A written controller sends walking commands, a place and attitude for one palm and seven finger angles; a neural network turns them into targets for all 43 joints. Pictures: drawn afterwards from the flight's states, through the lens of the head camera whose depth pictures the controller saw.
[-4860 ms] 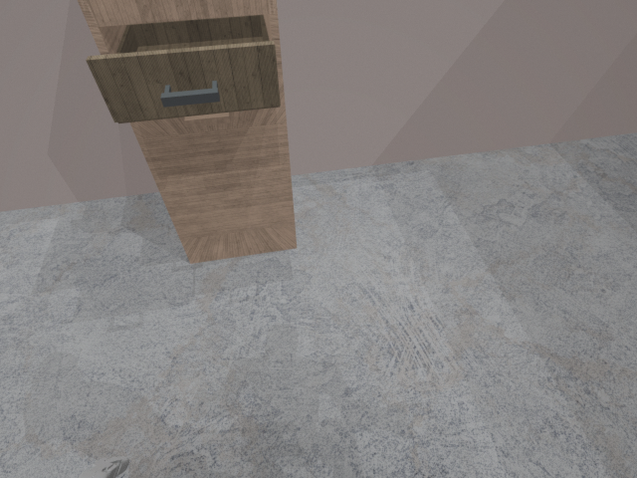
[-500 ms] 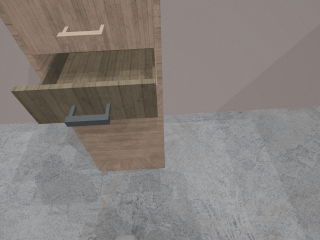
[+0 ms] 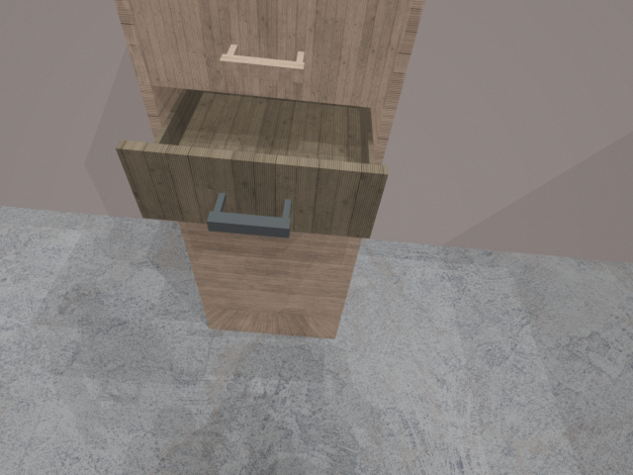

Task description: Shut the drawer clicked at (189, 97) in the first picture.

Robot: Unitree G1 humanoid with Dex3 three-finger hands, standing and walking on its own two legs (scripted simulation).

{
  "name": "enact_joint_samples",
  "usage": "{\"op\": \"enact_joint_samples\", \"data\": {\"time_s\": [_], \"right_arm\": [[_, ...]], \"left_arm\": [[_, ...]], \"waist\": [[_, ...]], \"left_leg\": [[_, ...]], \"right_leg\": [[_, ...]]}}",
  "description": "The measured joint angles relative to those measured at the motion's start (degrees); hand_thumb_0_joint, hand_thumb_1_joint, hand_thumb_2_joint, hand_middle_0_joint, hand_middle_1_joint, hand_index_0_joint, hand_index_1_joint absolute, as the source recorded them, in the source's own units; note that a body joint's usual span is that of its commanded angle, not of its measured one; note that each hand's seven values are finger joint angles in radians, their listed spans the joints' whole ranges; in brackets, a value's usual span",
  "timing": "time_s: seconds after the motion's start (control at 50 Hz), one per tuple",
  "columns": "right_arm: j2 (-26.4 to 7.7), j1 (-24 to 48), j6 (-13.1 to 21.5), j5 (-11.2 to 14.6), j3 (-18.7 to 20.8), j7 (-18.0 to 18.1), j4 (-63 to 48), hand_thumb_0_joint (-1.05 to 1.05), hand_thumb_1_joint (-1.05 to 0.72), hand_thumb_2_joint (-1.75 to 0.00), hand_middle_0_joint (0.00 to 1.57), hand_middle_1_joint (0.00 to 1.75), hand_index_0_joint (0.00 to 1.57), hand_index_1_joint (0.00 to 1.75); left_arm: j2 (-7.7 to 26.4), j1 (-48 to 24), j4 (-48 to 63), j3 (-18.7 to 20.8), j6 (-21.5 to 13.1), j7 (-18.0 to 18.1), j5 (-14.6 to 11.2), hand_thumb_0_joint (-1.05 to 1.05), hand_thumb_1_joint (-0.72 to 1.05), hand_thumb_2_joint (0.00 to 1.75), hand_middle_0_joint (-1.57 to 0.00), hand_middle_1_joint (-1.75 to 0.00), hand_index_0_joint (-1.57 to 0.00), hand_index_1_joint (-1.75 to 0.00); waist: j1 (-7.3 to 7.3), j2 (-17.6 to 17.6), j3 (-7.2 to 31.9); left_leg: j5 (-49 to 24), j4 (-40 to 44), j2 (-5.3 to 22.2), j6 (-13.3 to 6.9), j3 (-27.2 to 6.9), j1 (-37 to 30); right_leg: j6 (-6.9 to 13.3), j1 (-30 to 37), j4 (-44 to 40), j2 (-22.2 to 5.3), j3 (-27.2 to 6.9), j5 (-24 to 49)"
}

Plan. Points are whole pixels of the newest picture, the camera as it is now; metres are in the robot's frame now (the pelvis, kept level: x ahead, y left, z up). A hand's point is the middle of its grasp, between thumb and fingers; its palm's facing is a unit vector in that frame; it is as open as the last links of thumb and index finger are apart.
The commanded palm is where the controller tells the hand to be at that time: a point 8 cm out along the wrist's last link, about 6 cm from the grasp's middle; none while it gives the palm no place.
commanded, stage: come to a stop and stand still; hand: left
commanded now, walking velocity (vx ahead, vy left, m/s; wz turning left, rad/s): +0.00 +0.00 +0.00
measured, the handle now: (252, 213) +0.45 +0.15 +0.05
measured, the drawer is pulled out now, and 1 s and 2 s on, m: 0.17 0.17 0.17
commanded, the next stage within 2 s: look again from close up in 0.72 s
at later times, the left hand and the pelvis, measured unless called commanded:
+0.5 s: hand out of the picture -0.04 +0.13 -0.18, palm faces +0.01 -0.98 -0.19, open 7.3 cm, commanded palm none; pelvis -0.04 -0.03 +0.00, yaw -1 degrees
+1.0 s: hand out of the picture -0.06 +0.12 -0.19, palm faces +0.02 -0.99 -0.15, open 7.4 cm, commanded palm none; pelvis -0.04 -0.03 -0.01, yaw -1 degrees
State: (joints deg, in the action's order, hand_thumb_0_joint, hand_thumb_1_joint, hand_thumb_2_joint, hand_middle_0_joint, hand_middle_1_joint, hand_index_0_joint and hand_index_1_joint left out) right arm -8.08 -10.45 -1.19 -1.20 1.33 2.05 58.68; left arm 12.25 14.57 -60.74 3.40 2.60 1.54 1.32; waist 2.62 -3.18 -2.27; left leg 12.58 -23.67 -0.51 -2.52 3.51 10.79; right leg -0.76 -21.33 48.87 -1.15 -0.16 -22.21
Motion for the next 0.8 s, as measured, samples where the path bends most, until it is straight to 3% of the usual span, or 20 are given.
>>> {"op": "enact_joint_samples", "data": {"time_s": [0.1, 0.2, 0.28, 0.48, 0.8], "right_arm": [[0.0, 0.0, 1.0, 0.3, 0.0, 0.1, 1.4, 0.0, -0.93, -0.9, 0.2, 0.3, 0.2, 0.3], [-0.3, -0.4, 1.5, 0.9, 0.3, 0.1, 3.4, 0.0, -0.93, -0.9, 0.2, 0.3, 0.2, 0.3], [-1.6, -1.5, 1.2, 0.9, 0.3, -0.2, 5.2, 0.0, -0.94, -0.9, 0.2, 0.3, 0.2, 0.3], [0.3, -6.4, 0.3, 0.4, -0.8, -0.7, 8.6, 0.01, -0.92, -0.9, 0.19, 0.3, 0.2, 0.3], [2.6, -9.0, 0.7, 0.4, -1.0, -0.2, 9.5, 0.01, -0.91, -0.9, 0.19, 0.3, 0.2, 0.3]], "left_arm": [[-0.9, 2.2, -2.8, -1.1, -0.2, 0.2, -0.2, 0.0, 0.91, 0.9, -0.2, -0.3, -0.2, -0.3], [-2.3, 2.2, -4.9, -2.2, -1.5, 0.7, -0.4, 0.0, 0.9, 0.9, -0.2, -0.3, -0.2, -0.3], [-4.3, 1.9, -5.4, -3.1, -2.6, 0.7, -0.5, 0.0, 0.9, 0.9, -0.2, -0.3, -0.2, -0.3], [-4.9, 1.6, -5.0, -3.4, -2.8, 0.8, -0.8, 0.01, 0.92, 0.9, -0.2, -0.3, -0.2, -0.3], [-7.0, 4.4, -5.6, -3.4, -3.2, 0.9, -1.0, 0.0, 0.9, 0.9, -0.2, -0.3, -0.2, -0.3]], "waist": [[-0.56, 0.3, 0.3], [-1.19, 1.0, 0.3], [-2.29, 3.7, 0.3], [-3.15, 3.2, 1.0], [-2.97, 3.3, 0.4]], "left_leg": [[-1.6, 2.6, -1.0, -0.4, 1.4, -0.5], [-1.2, 0.5, -1.5, 0.3, 2.5, 1.0], [-2.5, 1.6, -0.2, 1.1, 1.7, 0.1], [-3.9, 2.2, 1.8, 2.8, 0.6, -0.2], [-3.7, 1.1, 3.2, 4.0, -0.2, 1.1]], "right_leg": [[-1.0, 6.9, -8.0, -1.5, 0.6, -1.7], [-0.3, 14.0, -22.9, -2.1, 0.7, 3.8], [0.5, 15.2, -24.6, -0.6, 1.5, 5.1], [2.4, 15.7, -25.3, 1.5, 2.5, 6.3], [3.7, 15.0, -25.3, 2.9, 3.1, 6.4]]}}
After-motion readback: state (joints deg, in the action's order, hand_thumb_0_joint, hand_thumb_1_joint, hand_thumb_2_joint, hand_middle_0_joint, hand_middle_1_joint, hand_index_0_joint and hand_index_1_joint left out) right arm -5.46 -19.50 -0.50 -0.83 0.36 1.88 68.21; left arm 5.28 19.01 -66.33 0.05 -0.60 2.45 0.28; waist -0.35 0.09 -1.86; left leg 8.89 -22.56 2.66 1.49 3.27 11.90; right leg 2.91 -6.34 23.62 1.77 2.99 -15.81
